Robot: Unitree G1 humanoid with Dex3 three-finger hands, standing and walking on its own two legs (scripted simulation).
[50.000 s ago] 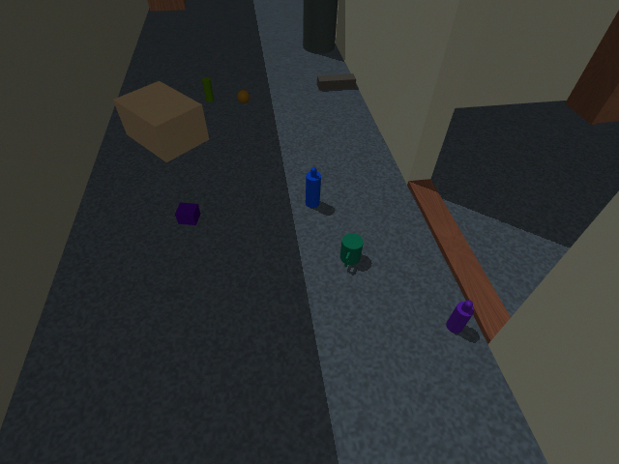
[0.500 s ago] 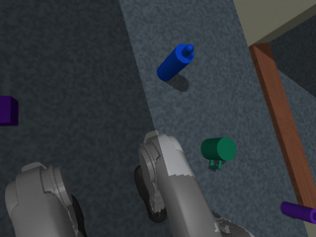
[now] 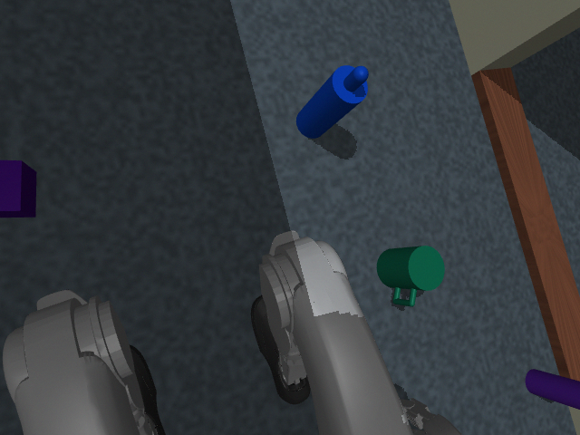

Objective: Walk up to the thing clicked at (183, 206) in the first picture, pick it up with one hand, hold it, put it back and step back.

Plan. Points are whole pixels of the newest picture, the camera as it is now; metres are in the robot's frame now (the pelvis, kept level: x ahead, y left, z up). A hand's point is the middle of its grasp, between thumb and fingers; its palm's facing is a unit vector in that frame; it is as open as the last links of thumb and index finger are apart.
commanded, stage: home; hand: left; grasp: from above
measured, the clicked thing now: out of the picture +0.48 +0.29 -0.29
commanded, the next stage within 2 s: none
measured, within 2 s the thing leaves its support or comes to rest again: neither
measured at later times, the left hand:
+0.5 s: hand out of the picture +0.36 +0.32 -0.08, palm faces -0.42 -0.26 -0.87, open 11.1 cm
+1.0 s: hand out of the picture +0.24 +0.25 +0.14, palm faces -0.08 -0.86 -0.50, open 7.5 cm
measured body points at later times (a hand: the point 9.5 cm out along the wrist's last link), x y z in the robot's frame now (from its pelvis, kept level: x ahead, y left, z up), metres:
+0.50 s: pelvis +0.00 +0.01 +0.06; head +0.20 +0.09 +0.45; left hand +0.38 +0.33 -0.03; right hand +0.16 -0.26 -0.05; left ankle +0.07 +0.14 -0.29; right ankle +0.11 -0.12 -0.29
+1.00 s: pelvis +0.02 +0.00 +0.23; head +0.16 +0.04 +0.66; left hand +0.25 +0.29 +0.17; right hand +0.25 -0.20 +0.13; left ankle +0.07 +0.14 -0.29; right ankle +0.11 -0.12 -0.29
